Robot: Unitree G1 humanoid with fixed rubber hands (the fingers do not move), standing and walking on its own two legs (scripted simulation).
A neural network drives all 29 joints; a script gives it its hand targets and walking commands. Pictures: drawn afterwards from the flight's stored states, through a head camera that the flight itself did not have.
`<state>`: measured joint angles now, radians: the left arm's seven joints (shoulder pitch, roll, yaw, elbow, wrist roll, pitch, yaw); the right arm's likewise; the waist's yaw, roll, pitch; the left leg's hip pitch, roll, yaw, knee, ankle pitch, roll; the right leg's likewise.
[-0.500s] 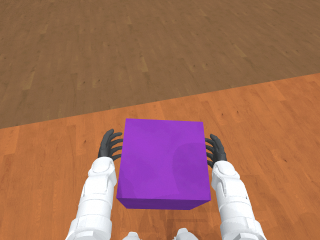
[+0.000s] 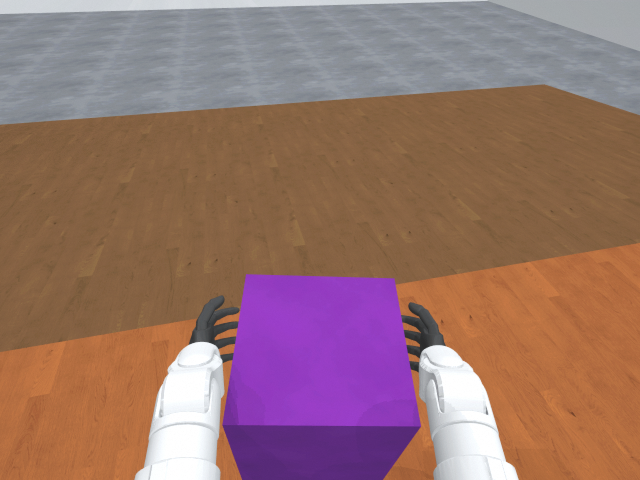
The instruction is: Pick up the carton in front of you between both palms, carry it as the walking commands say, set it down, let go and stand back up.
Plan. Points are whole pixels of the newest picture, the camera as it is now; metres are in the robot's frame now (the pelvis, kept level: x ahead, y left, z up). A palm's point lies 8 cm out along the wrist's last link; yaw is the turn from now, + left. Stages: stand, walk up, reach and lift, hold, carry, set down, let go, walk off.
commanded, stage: reach and lift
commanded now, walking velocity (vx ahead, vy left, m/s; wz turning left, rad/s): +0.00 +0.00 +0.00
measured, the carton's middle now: (316, 383) +0.30 +0.00 -0.05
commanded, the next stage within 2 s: hold in 0.88 s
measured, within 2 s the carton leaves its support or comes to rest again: neither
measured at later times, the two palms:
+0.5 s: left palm (205, 348) +0.30 +0.15 +0.04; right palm (432, 350) +0.30 -0.15 +0.03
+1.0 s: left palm (204, 342) +0.30 +0.14 +0.06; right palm (438, 348) +0.29 -0.16 +0.05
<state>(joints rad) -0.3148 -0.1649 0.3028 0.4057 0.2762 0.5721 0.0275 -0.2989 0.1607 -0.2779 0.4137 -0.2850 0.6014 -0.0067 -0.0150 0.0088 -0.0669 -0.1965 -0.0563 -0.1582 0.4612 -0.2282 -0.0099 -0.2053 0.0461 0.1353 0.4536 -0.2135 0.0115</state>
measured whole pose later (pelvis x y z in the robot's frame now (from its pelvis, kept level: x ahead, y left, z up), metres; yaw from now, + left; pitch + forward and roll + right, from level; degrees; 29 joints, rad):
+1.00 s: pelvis +0.01 +0.00 +0.01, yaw +0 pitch -5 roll +0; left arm -0.23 -0.15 0.19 0.23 0.25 0.70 0.02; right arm -0.20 0.14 -0.17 0.21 -0.25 0.74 -0.01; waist -0.01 0.01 -0.03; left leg -0.05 -0.04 -0.15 0.33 -0.19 -0.01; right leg -0.06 0.04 0.13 0.33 -0.18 0.01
